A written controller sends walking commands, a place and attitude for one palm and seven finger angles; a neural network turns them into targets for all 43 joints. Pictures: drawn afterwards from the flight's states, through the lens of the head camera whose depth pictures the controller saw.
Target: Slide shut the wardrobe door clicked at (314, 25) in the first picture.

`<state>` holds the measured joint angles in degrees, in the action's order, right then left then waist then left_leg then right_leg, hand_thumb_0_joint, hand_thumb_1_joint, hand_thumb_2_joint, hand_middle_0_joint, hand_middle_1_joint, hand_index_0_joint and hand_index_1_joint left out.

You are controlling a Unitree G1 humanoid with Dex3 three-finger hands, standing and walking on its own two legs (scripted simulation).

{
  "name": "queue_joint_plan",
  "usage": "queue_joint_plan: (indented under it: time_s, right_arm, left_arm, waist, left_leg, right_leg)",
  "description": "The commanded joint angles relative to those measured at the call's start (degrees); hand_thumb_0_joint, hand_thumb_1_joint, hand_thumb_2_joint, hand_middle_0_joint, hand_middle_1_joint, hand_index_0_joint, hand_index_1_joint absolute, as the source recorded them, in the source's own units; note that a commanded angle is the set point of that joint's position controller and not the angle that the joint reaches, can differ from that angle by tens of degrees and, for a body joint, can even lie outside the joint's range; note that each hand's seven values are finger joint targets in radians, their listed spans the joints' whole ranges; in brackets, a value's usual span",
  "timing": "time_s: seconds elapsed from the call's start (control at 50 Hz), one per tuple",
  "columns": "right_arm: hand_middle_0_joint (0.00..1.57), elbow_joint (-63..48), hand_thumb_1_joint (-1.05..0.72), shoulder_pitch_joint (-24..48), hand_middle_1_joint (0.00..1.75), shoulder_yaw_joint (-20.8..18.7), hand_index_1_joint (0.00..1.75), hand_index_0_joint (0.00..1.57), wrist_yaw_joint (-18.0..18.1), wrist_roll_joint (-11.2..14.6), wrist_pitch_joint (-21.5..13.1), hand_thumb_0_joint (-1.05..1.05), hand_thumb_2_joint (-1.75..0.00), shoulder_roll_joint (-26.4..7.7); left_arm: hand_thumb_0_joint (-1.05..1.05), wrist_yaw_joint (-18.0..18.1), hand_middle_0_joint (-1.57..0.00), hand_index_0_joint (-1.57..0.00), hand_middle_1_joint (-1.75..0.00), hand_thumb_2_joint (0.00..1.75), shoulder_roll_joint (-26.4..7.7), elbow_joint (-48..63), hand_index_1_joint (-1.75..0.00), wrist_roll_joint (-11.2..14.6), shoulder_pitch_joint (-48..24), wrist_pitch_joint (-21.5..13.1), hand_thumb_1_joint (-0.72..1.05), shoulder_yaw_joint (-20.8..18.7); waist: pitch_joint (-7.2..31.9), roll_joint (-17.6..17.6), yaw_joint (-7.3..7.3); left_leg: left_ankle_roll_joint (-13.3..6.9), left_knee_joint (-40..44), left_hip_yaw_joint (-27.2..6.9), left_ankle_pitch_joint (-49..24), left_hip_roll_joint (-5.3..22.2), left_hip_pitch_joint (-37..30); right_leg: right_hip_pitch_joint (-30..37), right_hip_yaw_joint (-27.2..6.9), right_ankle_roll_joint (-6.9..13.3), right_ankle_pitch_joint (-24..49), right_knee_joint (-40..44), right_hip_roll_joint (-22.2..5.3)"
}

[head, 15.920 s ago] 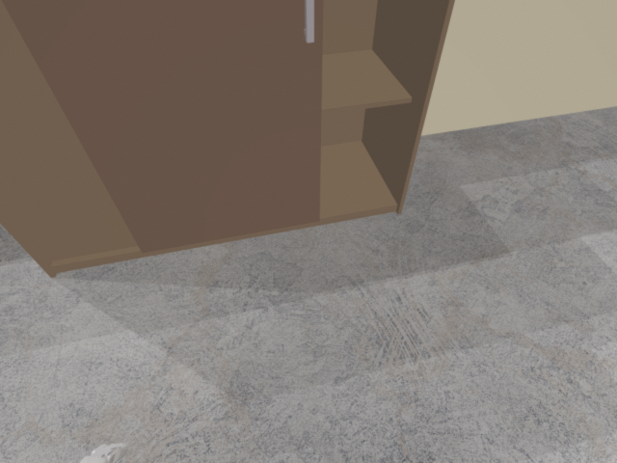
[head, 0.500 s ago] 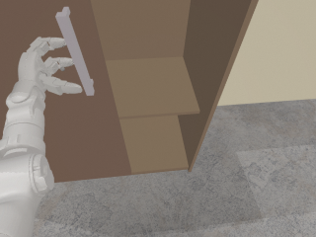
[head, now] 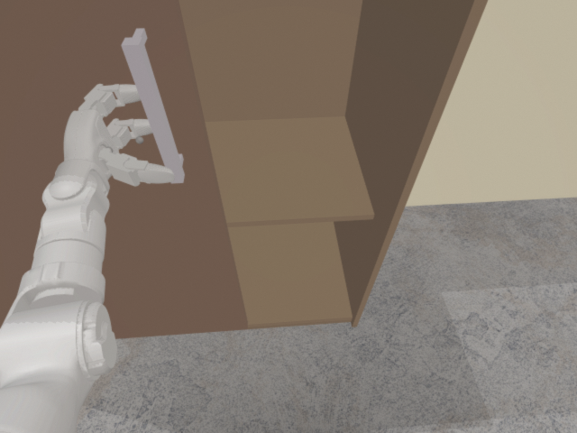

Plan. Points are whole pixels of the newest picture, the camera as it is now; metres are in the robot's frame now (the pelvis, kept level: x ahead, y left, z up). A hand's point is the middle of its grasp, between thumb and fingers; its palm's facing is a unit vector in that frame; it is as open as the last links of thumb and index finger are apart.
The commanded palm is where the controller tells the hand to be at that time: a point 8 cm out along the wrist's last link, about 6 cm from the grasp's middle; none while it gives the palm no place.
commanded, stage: slide the fingers in behind the handle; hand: left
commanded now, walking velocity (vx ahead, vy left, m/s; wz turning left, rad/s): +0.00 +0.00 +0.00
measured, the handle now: (161, 114) +0.52 +0.18 +0.18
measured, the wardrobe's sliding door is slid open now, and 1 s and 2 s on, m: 0.37 0.37 0.37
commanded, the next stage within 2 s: grip the handle and tug to test in 1.02 s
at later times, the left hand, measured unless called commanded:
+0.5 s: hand (162, 137) +0.47 +0.17 +0.17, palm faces +0.07 -1.00 -0.01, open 13.9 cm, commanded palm +0.44 +0.22 +0.17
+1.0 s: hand (172, 136) +0.47 +0.16 +0.17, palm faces +0.07 -1.00 -0.02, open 14.0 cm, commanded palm +0.44 +0.21 +0.17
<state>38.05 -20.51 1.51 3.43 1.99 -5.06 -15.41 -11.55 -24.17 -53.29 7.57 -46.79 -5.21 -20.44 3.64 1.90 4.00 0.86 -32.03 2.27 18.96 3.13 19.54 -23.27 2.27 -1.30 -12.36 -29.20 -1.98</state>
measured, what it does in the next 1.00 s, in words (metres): stands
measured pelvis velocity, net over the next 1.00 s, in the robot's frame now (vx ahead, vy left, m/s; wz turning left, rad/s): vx -0.01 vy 0.00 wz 0.00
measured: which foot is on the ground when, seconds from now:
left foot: down 0.00-1.00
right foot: down 0.00-1.00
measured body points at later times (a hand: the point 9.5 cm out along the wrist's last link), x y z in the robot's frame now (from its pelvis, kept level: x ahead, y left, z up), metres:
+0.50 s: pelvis +0.00 +0.00 +0.00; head +0.03 -0.01 +0.45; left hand +0.46 +0.23 +0.18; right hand +0.06 -0.26 -0.12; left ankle -0.03 +0.13 -0.73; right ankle +0.02 -0.14 -0.73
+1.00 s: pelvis -0.01 +0.00 +0.00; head +0.03 -0.02 +0.45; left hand +0.46 +0.21 +0.18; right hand +0.05 -0.26 -0.12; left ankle -0.03 +0.13 -0.73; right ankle +0.02 -0.14 -0.73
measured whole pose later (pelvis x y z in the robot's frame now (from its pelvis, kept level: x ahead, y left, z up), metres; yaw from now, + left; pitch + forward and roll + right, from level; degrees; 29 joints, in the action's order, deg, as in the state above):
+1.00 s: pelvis -0.01 +0.00 +0.00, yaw +0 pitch +7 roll +0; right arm 40.1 -21.2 1.1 3.0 1.5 -6.4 -15.0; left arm -6.0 -20.2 -56.1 6.0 -50.4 -6.9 -17.4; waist 3.0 2.3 4.2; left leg 1.1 -31.4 2.3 18.1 3.0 19.8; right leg -24.0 2.2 -1.0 -12.0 -29.5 -2.0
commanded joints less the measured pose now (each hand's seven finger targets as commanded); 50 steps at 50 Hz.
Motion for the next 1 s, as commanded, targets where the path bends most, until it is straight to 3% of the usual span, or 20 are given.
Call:
queue_joint_plan:
  time_s: [0.0,0.08,0.16,0.18,0.22,0.28,0.34,0.38,0.42,0.48,0.52,0.54,0.58,0.64,0.7,0.74,0.78,0.9,0.96,0.98]
  right_arm:
    - [0.20,-5.32,-0.90,-2.12,0.30,-2.72,0.30,0.20,0.55,0.42,-1.94,0.00,-0.90,-8.10]
    - [0.20,-4.65,-0.90,-2.40,0.30,-2.81,0.30,0.20,0.64,0.27,-2.46,0.00,-0.90,-7.89]
    - [0.20,-3.95,-0.90,-3.10,0.30,-2.81,0.30,0.20,0.44,-0.07,-2.34,0.00,-0.90,-8.13]
    - [0.20,-4.11,-0.90,-2.84,0.30,-2.72,0.30,0.20,0.23,-0.02,-2.44,0.00,-0.90,-7.76]
    - [0.20,-4.26,-0.90,-2.85,0.30,-2.85,0.30,0.20,-0.03,-0.04,-2.45,0.00,-0.90,-7.66]
    - [0.20,-4.34,-0.90,-2.84,0.30,-3.09,0.30,0.20,-0.05,-0.07,-2.51,0.00,-0.90,-7.76]
    - [0.20,-4.05,-0.90,-2.59,0.30,-2.91,0.30,0.20,0.15,0.14,-2.55,0.00,-0.90,-7.77]
    - [0.20,-3.76,-0.90,-2.82,0.30,-2.62,0.30,0.20,0.35,0.05,-2.55,0.00,-0.90,-7.90]
    - [0.20,-3.92,-0.90,-2.93,0.30,-2.63,0.30,0.20,0.22,-0.09,-2.73,0.00,-0.90,-7.48]
    - [0.20,-4.30,-0.90,-3.00,0.30,-2.89,0.30,0.20,-0.07,-0.14,-3.13,0.00,-0.90,-7.18]
    - [0.20,-4.12,-0.90,-2.51,0.30,-2.73,0.30,0.20,-0.09,0.12,-3.29,0.00,-0.90,-7.16]
    - [0.20,-3.82,-0.90,-2.81,0.30,-2.85,0.30,0.20,-0.08,0.03,-3.45,0.00,-0.90,-7.39]
    - [0.20,-3.72,-0.90,-2.93,0.30,-2.81,0.30,0.20,0.10,-0.02,-3.13,0.00,-0.90,-7.70]
    - [0.20,-4.01,-0.90,-2.76,0.30,-2.73,0.30,0.20,-0.15,-0.10,-3.24,0.00,-0.90,-7.34]
    - [0.20,-4.16,-0.90,-2.87,0.30,-2.81,0.30,0.20,-0.11,-0.18,-3.08,0.00,-0.90,-7.48]
    - [0.20,-4.24,-0.90,-2.36,0.30,-2.76,0.30,0.20,-0.10,0.04,-3.24,0.00,-0.90,-7.24]
    - [0.20,-4.04,-0.90,-2.81,0.30,-2.86,0.30,0.20,0.03,-0.06,-3.19,0.00,-0.90,-7.49]
    - [0.20,-3.63,-0.90,-2.93,0.30,-2.89,0.30,0.20,-0.05,-0.06,-3.44,0.00,-0.90,-7.43]
    - [0.20,-3.63,-0.90,-2.92,0.30,-3.07,0.30,0.20,-0.10,-0.17,-3.47,0.00,-0.90,-7.34]
    - [0.20,-3.24,-0.90,-3.08,0.30,-2.89,0.30,0.20,-0.09,-0.14,-3.45,0.00,-0.90,-7.28]
  left_arm:
    - [0.00,-0.18,-0.30,-0.30,-1.20,0.30,-12.52,13.61,-1.20,0.67,-30.53,-3.53,-0.50,0.35]
    - [0.00,0.56,-0.30,-0.30,-1.20,0.30,-9.83,13.34,-1.20,1.06,-32.57,-3.71,-0.50,2.02]
    - [0.00,2.13,-0.30,-0.30,-1.20,0.30,-11.97,10.95,-1.20,0.21,-31.34,-3.81,-0.50,-0.20]
    - [0.00,2.35,-0.30,-0.30,-1.20,0.30,-10.53,11.54,-1.20,0.00,-31.68,-3.98,-0.50,0.96]
    - [0.00,2.83,-0.30,-0.30,-1.20,0.30,-9.09,11.24,-1.20,-0.11,-31.04,-4.16,-0.50,1.69]
    - [0.00,2.83,-0.30,-0.30,-1.20,0.30,-10.29,13.45,-1.20,-0.16,-32.06,-4.68,-0.50,0.98]
    - [0.00,2.60,-0.30,-0.30,-1.20,0.30,-9.54,10.57,-1.20,0.34,-31.84,-3.97,-0.50,1.09]
    - [0.00,2.75,-0.30,-0.30,-1.20,0.30,-11.82,9.10,-1.20,0.20,-33.16,-4.23,-0.50,-0.44]
    - [0.00,2.99,-0.30,-0.30,-1.20,0.30,-11.16,10.95,-1.20,-0.62,-34.77,-5.08,-0.50,0.62]
    - [0.00,3.30,-0.30,-0.30,-1.20,0.30,-9.55,12.39,-1.20,-0.51,-32.16,-5.93,-0.50,1.23]
    - [0.00,3.08,-0.30,-0.30,-1.20,0.30,-6.88,11.72,-1.20,0.27,-32.60,-5.46,-0.50,3.23]
    - [0.00,3.23,-0.30,-0.30,-1.20,0.30,-7.11,11.50,-1.20,0.49,-33.48,-5.32,-0.50,2.74]
    - [0.00,3.82,-0.30,-0.30,-1.20,0.30,-10.89,10.58,-1.20,0.06,-32.36,-5.00,-0.50,-0.24]
    - [0.00,4.50,-0.30,-0.30,-1.20,0.30,-9.84,11.02,-1.20,-0.90,-32.18,-5.17,-0.50,0.74]
    - [0.00,4.85,-0.30,-0.30,-1.20,0.30,-11.15,11.17,-1.20,-1.17,-32.54,-5.68,-0.50,-0.17]
    - [0.00,4.64,-0.30,-0.30,-1.20,0.30,-8.31,10.35,-1.20,-0.98,-32.50,-5.55,-0.50,1.99]
    - [0.00,4.89,-0.30,-0.30,-1.20,0.30,-10.51,10.39,-1.20,-1.18,-32.97,-5.75,-0.50,0.36]
    - [0.00,5.03,-0.30,-0.30,-1.20,0.30,-8.22,9.68,-1.20,-0.96,-33.36,-5.70,-0.50,1.82]
    - [0.00,5.24,-0.30,-0.30,-1.20,0.30,-7.68,11.34,-1.20,-1.14,-33.42,-5.90,-0.50,2.19]
    - [0.00,5.28,-0.30,-0.30,-1.20,0.30,-7.67,10.73,-1.20,-1.08,-34.18,-5.81,-0.50,2.50]
  waist:
    - [17.32,2.76,1.10]
    - [18.29,1.30,1.72]
    - [18.56,-0.09,0.99]
    - [18.71,1.55,1.04]
    - [18.70,-0.86,1.14]
    - [20.44,0.22,0.99]
    - [17.23,-2.33,1.36]
    - [15.74,-1.71,1.23]
    - [17.71,1.24,1.38]
    - [20.40,0.09,0.83]
    - [18.24,0.17,1.48]
    - [17.95,-1.72,1.57]
    - [18.27,-0.94,0.76]
    - [17.90,-0.59,0.65]
    - [18.45,-1.05,0.55]
    - [17.04,-1.46,1.13]
    - [18.08,-0.26,0.69]
    - [17.29,-1.93,1.20]
    - [19.35,0.88,1.04]
    - [18.71,0.07,1.43]
  left_leg:
    - [-1.85,3.46,-0.70,-17.31,-2.46,-4.35]
    - [-1.79,3.22,-1.25,-17.78,-2.39,-5.47]
    - [-1.87,3.05,-1.23,-18.49,-2.54,-4.60]
    - [-1.76,3.12,-1.06,-18.84,-2.61,-4.68]
    - [-1.90,3.10,-0.86,-18.57,-2.49,-4.47]
    - [-1.97,2.99,-0.93,-19.31,-2.54,-5.44]
    - [-2.10,3.52,-0.70,-15.55,-2.50,-3.47]
    - [-2.15,3.89,-0.83,-14.19,-2.63,-2.34]
    - [-2.09,3.58,-0.55,-14.74,-2.80,-3.44]
    - [-2.08,3.30,-0.76,-16.79,-2.70,-4.79]
    - [-1.88,3.65,-0.71,-15.32,-2.57,-4.31]
    - [-1.95,3.82,-0.86,-15.02,-2.52,-3.95]
    - [-2.04,3.86,-0.72,-15.10,-2.65,-3.38]
    - [-2.00,4.07,-0.56,-15.06,-2.70,-3.21]
    - [-2.03,4.03,-0.51,-14.92,-2.71,-2.98]
    - [-2.02,4.19,-0.33,-13.94,-2.62,-2.96]
    - [-1.92,4.24,-0.56,-14.23,-2.65,-3.30]
    - [-1.91,4.22,-0.71,-14.30,-2.50,-3.58]
    - [-1.86,3.68,-0.44,-16.28,-2.62,-5.11]
    - [-1.78,3.90,-0.74,-15.96,-2.54,-4.69]
  right_leg:
    - [10.76,0.11,2.47,16.98,0.91,2.61]
    - [10.20,0.43,2.34,16.84,0.87,2.67]
    - [11.12,0.44,2.44,17.56,0.46,2.66]
    - [10.91,0.36,2.40,17.96,0.30,2.58]
    - [11.21,0.35,2.26,18.36,0.40,2.67]
    - [12.02,0.13,2.31,18.92,0.32,2.69]
    - [11.08,0.13,2.15,16.23,1.16,2.75]
    - [10.86,-0.03,2.18,14.79,1.38,2.66]
    - [10.68,-0.29,2.17,15.18,1.12,2.54]
    - [12.08,-0.03,2.30,16.97,0.60,2.83]
    - [10.79,0.13,2.24,15.66,1.08,2.87]
    - [10.88,0.28,2.18,15.49,1.16,2.92]
    - [11.55,0.02,2.19,15.51,1.07,2.80]
    - [11.39,0.05,2.23,15.38,0.99,2.75]
    - [11.99,-0.17,2.18,15.55,0.90,2.75]
    - [11.04,-0.13,2.11,14.81,1.22,2.75]
    - [11.34,-0.11,2.26,14.50,1.06,2.74]
    - [10.59,0.08,2.20,14.60,1.21,2.86]
    - [10.95,-0.08,2.34,16.12,0.87,2.78]
    - [10.70,0.08,2.25,15.86,0.98,2.82]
